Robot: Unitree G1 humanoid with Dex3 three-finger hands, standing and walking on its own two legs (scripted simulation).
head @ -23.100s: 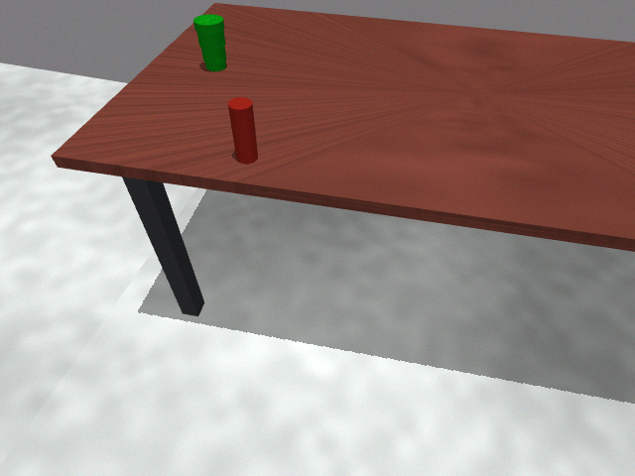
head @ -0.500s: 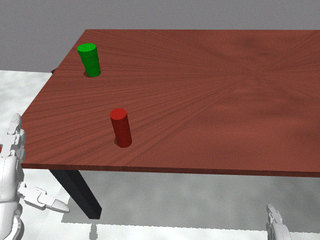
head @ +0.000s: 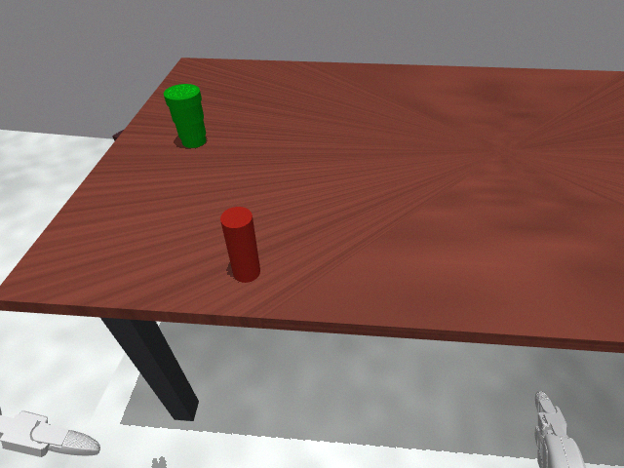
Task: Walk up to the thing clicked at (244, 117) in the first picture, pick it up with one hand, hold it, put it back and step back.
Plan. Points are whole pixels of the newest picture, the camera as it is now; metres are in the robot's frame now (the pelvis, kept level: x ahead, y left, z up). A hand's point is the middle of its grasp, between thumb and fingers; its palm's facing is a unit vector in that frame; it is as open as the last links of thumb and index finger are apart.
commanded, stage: home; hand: left
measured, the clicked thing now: (242, 246) +0.44 +0.14 +0.03
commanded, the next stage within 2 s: none
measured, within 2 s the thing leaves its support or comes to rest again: neither
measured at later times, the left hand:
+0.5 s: hand (148, 423) +0.18 +0.21 +0.00, palm faces +0.18 -0.95 -0.27, open 17.6 cm
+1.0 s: hand (193, 434) +0.20 +0.18 -0.10, palm faces +0.08 -0.97 -0.22, open 17.6 cm
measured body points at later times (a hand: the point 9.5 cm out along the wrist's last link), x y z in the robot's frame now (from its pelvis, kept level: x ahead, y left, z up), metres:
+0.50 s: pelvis +0.01 +0.00 +0.00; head +0.02 -0.01 +0.45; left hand +0.17 +0.26 +0.02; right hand +0.18 -0.22 -0.09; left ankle +0.06 +0.13 -0.74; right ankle -0.02 -0.13 -0.74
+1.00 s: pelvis +0.02 +0.00 +0.00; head +0.04 +0.00 +0.45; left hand +0.19 +0.23 -0.08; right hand +0.16 -0.24 -0.11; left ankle +0.06 +0.13 -0.74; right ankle -0.02 -0.13 -0.74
